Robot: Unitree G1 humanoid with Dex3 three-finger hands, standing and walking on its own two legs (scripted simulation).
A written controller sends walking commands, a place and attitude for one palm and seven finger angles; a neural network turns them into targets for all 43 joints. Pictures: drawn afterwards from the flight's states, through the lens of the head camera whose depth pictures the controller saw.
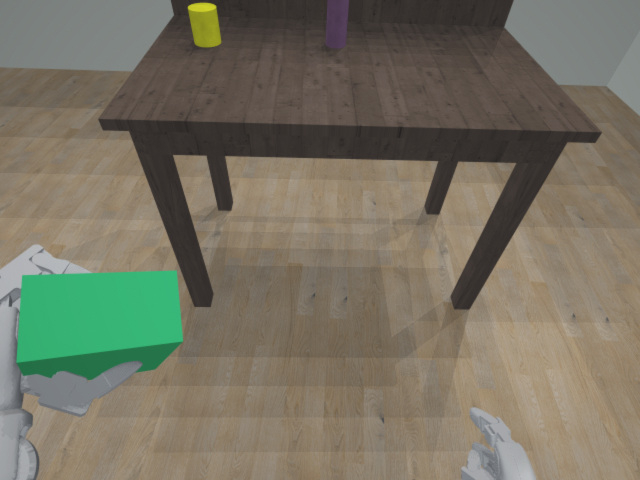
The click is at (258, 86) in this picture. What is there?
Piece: table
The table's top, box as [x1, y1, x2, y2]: [98, 15, 601, 142]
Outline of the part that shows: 98,118 102,128 107,130 595,142 601,132 504,27 348,21 346,45 342,48 336,49 330,48 325,45 326,21 218,17 221,43 214,47 199,47 195,45 193,42 189,17 184,15 174,15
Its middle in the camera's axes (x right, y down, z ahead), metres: +0.07 -0.48 +1.09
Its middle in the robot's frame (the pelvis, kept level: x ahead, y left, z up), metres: +1.14 +0.00 +0.01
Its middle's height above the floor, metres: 0.78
